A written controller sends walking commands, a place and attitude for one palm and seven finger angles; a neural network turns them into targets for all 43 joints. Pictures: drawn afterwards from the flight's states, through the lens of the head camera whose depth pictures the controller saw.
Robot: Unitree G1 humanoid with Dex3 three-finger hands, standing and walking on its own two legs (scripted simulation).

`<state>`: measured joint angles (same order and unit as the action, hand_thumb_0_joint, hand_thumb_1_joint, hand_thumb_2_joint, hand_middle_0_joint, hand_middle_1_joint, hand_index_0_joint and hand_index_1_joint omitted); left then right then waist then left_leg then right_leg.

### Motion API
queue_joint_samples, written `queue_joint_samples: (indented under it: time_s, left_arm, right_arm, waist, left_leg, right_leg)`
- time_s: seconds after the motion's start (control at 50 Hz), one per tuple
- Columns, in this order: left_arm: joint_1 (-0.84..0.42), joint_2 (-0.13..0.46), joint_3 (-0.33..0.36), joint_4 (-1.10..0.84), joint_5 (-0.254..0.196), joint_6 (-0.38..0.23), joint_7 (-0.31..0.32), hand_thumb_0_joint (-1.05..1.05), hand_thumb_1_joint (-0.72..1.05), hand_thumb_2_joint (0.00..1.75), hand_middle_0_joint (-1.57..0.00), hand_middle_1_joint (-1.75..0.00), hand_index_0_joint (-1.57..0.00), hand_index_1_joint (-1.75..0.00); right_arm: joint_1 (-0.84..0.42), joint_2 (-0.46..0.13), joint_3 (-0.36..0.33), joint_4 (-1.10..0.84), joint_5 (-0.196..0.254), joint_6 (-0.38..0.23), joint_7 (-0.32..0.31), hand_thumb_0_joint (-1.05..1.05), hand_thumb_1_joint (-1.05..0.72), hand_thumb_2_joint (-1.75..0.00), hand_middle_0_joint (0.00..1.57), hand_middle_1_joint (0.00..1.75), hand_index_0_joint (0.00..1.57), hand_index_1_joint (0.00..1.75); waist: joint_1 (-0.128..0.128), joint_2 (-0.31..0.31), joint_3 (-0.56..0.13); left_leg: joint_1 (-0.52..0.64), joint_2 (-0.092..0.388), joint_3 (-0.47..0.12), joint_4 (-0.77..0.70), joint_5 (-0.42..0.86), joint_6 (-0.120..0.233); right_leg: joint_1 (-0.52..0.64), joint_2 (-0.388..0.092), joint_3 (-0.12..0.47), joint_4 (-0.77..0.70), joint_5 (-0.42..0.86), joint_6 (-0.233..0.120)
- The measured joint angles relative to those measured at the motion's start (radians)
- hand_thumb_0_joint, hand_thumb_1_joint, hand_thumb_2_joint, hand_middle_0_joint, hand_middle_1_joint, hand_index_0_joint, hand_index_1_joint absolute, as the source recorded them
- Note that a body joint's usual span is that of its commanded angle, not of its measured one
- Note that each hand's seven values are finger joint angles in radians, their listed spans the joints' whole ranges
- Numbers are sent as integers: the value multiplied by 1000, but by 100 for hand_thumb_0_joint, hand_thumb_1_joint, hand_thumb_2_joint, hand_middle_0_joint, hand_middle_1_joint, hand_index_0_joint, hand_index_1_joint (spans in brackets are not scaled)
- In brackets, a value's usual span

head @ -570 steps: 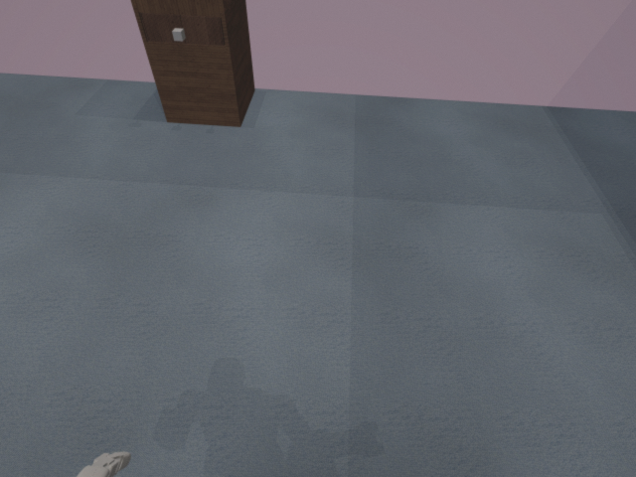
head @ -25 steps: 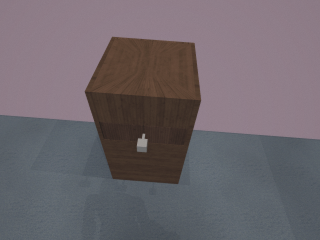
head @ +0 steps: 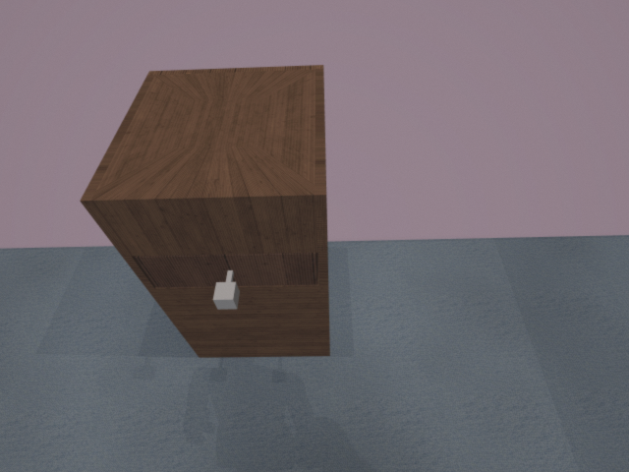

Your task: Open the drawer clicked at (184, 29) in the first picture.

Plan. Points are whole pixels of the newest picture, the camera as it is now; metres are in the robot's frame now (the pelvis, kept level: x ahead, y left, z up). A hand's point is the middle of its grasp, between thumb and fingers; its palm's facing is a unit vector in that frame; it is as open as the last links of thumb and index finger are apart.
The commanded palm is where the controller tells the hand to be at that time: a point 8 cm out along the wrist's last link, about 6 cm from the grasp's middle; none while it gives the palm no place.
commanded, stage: come to a stop and stand still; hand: left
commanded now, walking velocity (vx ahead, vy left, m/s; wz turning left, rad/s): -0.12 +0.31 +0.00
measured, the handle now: (228, 287) +0.51 +0.22 -0.24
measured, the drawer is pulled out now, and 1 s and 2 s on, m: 0.00 0.00 0.00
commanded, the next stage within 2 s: look again from close up in 1.14 s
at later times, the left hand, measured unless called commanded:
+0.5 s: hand out of the picture +0.00 +0.23 -0.17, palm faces +0.07 -0.97 -0.23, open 7.4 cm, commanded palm none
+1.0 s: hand out of the picture -0.05 +0.18 -0.17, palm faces +0.00 -0.99 -0.14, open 7.4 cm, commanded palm none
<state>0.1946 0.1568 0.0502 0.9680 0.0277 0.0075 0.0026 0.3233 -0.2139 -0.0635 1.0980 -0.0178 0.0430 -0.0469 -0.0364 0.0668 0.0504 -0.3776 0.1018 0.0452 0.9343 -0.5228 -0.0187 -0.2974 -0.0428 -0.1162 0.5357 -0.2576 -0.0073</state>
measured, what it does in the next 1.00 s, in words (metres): steps on the spot: left foot, then right foot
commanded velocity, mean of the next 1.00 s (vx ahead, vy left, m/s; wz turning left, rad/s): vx -0.03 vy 0.04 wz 0.00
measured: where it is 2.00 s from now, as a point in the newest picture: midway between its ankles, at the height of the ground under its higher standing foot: outside the picture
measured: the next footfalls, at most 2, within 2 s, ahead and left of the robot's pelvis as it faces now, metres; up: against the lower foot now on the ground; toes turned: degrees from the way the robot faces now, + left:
left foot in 0.34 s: +0.05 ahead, +0.10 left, +0.00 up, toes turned -7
right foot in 0.66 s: -0.05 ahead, -0.08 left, +0.00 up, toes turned -3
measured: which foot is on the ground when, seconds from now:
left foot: up 0.00-0.32, down 0.34-1.00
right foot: down 0.00-0.34, up 0.36-0.64, down 0.66-1.00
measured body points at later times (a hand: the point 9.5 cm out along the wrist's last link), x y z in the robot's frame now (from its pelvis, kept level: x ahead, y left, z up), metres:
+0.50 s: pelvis -0.02 +0.03 +0.00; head +0.00 +0.04 +0.45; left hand +0.00 +0.28 -0.15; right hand +0.08 -0.20 -0.14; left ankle +0.01 +0.10 -0.73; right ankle -0.05 -0.10 -0.68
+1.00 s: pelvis -0.04 +0.03 +0.01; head -0.05 +0.04 +0.46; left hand -0.05 +0.23 -0.16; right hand -0.09 -0.19 -0.15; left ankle +0.01 +0.10 -0.73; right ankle -0.09 -0.08 -0.73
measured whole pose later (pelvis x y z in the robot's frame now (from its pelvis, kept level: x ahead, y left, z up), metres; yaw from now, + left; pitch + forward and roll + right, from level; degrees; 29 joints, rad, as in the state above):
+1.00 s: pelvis -0.04 +0.03 +0.01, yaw -1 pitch -1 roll +0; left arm 0.34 0.11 -0.01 1.11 0.02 0.01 0.04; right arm 0.34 -0.15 0.00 1.16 -0.01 0.04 -0.02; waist -0.03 -0.02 -0.01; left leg -0.24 -0.03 0.12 0.37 -0.12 0.07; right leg -0.09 0.00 -0.05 0.41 -0.30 -0.01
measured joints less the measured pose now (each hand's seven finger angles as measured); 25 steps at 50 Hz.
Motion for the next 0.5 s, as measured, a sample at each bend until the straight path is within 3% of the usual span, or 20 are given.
queue_joint_samples:
  time_s: [0.08, 0.2, 0.26, 0.32, 0.36, 0.42, 0.5]
  left_arm:
    - [-2, -16, -8, 11, 0, -6, 29, 0, 93, 90, -20, -30, -20, -30]
    - [-9, -7, -9, 8, 3, -4, 37, 0, 93, 90, -21, -30, -20, -30]
    - [0, 3, -4, 10, 6, 3, 41, 0, 92, 90, -21, -30, -21, -30]
    - [15, 23, 2, 16, 6, 17, 38, 0, 91, 90, -21, -30, -21, -30]
    - [23, 36, 6, 20, 2, 32, 33, 1, 91, 90, -21, -30, -21, -30]
    - [34, 46, 10, 23, 0, 53, 32, 1, 91, 90, -20, -30, -20, -30]
    - [62, 44, 6, 33, 7, 49, 27, 1, 91, 90, -20, -30, -20, -30]
  right_arm:
    - [-43, 3, 6, -20, 12, 0, 10, 1, -91, -90, 20, 30, 20, 30]
    - [-136, 21, 11, -77, 7, 18, 23, 1, -91, -90, 19, 30, 20, 30]
    - [-180, 26, 10, -111, 8, 24, 30, 1, -91, -90, 19, 30, 20, 30]
    - [-200, 33, 13, -141, 10, 12, 34, 0, -91, -90, 19, 30, 20, 30]
    - [-198, 35, 16, -153, 6, -2, 35, 0, -91, -90, 20, 30, 20, 30]
    - [-194, 40, 27, -156, -1, 2, 36, 0, -91, -90, 20, 30, 20, 30]
    - [-183, 47, 41, -146, -3, 7, 32, 0, -91, -90, 20, 30, 20, 30]
  waist:
    - [9, -25, 2]
    - [43, -56, 29]
    - [56, -71, 40]
    - [58, -90, 39]
    - [57, -99, 36]
    - [69, -104, 28]
    - [65, -87, 8]
  left_leg:
    - [-8, -50, 23, -48, 49, -9]
    - [-10, -106, 26, -107, 64, -20]
    - [-2, -116, 9, -136, 67, -17]
    - [62, -107, 5, -292, 174, -13]
    - [86, -109, 17, -357, 282, 29]
    - [89, -125, 43, -368, 268, 88]
    - [100, -139, 60, -447, 311, 105]
  right_leg:
    - [46, 10, -15, -43, 10, -16]
    - [60, 13, -25, -42, 10, -23]
    - [51, 2, -22, -29, 12, -14]
    - [33, -19, -16, 8, 1, 5]
    - [9, -34, -6, 60, -26, 16]
    - [-55, -18, 63, 246, -190, 7]
    - [-78, -2, 95, 398, -188, 7]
